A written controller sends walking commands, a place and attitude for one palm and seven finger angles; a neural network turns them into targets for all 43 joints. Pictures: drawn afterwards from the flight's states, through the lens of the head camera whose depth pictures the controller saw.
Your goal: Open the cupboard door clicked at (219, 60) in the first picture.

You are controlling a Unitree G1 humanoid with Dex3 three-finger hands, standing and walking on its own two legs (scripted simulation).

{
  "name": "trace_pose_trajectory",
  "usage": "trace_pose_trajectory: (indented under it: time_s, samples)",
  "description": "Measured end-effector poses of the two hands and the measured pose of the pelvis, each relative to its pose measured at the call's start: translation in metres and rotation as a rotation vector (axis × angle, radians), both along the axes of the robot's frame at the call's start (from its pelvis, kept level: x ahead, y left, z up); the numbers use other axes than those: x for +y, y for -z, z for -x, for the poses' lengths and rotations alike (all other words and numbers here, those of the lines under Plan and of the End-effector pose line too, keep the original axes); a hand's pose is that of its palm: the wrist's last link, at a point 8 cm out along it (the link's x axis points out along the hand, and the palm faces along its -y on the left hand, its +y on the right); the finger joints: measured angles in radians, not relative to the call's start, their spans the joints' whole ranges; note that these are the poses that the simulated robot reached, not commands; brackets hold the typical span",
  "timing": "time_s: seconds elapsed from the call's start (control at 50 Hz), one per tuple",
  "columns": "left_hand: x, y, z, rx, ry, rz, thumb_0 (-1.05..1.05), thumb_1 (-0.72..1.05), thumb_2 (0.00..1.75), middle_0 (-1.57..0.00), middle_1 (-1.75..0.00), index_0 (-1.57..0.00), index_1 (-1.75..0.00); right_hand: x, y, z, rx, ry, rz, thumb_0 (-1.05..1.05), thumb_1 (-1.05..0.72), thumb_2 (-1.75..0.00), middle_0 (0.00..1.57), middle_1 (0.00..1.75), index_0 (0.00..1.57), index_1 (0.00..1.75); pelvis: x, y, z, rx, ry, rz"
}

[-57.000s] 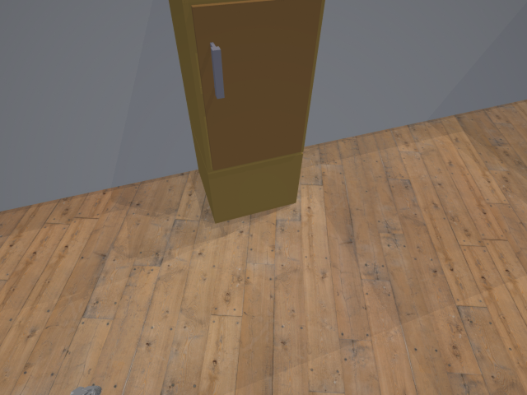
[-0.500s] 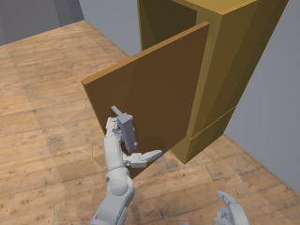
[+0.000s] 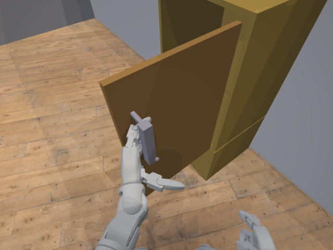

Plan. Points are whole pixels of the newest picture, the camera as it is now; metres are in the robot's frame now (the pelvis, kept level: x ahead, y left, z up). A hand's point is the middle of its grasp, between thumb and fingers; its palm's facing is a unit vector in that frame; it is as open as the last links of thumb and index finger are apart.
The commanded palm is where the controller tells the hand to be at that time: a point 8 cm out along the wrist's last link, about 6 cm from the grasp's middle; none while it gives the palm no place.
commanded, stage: slide the hand sideways off the handle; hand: left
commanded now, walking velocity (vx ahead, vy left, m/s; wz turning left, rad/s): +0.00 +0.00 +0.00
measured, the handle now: (143, 138) +0.36 +0.08 +0.07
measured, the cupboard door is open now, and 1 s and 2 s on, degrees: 92 94 94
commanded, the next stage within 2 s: draw the hand back to the body in 1.12 s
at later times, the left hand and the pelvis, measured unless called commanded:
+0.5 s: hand (143, 180) +0.26 +0.07 +0.06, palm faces -0.16 -0.99 -0.01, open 16.3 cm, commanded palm +0.24 +0.13 +0.06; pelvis +0.01 +0.02 +0.00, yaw -1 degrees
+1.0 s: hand (115, 199) +0.22 +0.12 +0.06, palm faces -0.08 -1.00 -0.02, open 16.2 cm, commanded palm +0.19 +0.18 +0.06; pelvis +0.02 +0.01 -0.02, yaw +0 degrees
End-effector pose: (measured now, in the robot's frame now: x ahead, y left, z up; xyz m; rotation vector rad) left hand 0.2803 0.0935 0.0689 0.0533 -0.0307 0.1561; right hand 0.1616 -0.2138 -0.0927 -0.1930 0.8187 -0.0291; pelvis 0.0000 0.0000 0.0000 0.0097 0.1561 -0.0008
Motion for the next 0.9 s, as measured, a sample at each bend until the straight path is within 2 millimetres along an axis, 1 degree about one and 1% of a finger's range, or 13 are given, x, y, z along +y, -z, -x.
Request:
trace_pose_trajectory:
  time_s: [0.08,0.14,0.22,0.34,0.5,0.68,0.78,0.9]
  samples:
    - [0.009,0.0,0.005,-0.009,0.285,-0.051,-0.01,-0.49,0.3,-0.27,-0.44,-0.19,-0.46,0.0,-0.001,0.004,-0.021,0.011,-0.001,0.01,-0.9,-0.9,0.2,0.3,0.2,0.3,0.003,0.001,0.002,-0.011,-0.005,0.004]
    - [0.01,0.0,0.008,0.021,0.382,0.001,-0.02,-0.5,0.3,-0.22,-0.38,-0.16,-0.4,0.0,-0.005,0.007,-0.041,0.031,-0.006,0.02,-0.9,-0.9,0.2,0.3,0.2,0.3,0.007,0.0,0.002,-0.021,-0.001,0.006]
    - [0.011,0.001,0.012,0.04,0.346,0.08,-0.02,-0.5,0.3,-0.19,-0.34,-0.15,-0.35,0.001,-0.012,0.01,-0.064,0.042,-0.007,0.02,-0.9,-0.9,0.2,0.3,0.2,0.3,0.011,-0.002,0.0,-0.021,0.011,0.003]
    - [0.013,0.001,0.023,0.011,0.32,0.064,-0.01,-0.5,0.3,-0.16,-0.31,-0.16,-0.32,0.003,-0.016,0.008,-0.083,0.037,-0.003,0.02,-0.9,-0.9,0.2,0.3,0.2,0.3,0.014,0.001,-0.003,-0.009,0.021,0.002]
    - [0.032,0.004,0.035,0.035,0.316,0.04,-0.01,-0.5,0.3,-0.17,-0.31,-0.16,-0.31,0.008,-0.014,-0.004,-0.096,0.033,-0.005,0.02,-0.9,-0.9,0.2,0.3,0.2,0.3,0.016,0.005,-0.009,0.0,0.022,0.009]
    - [0.042,0.003,0.04,0.053,0.311,0.049,-0.02,-0.5,0.3,-0.19,-0.32,-0.2,-0.32,0.009,-0.015,-0.018,-0.118,0.032,-0.008,0.02,-0.9,-0.9,0.2,0.3,0.2,0.3,0.014,0.006,-0.018,0.019,0.02,0.011]
    - [0.052,0.001,0.054,0.069,0.278,0.051,-0.01,-0.5,0.3,-0.19,-0.32,-0.2,-0.32,0.007,-0.017,-0.023,-0.134,0.034,-0.01,0.02,-0.9,-0.9,0.2,0.3,0.2,0.3,0.012,0.006,-0.024,0.025,0.02,0.012]
    - [0.071,0.003,0.071,0.072,0.242,0.032,-0.01,-0.5,0.3,-0.17,-0.31,-0.18,-0.32,0.001,-0.016,-0.028,-0.148,0.025,0.008,0.02,-0.9,-0.9,0.2,0.3,0.2,0.3,0.01,0.011,-0.025,0.037,0.011,0.016]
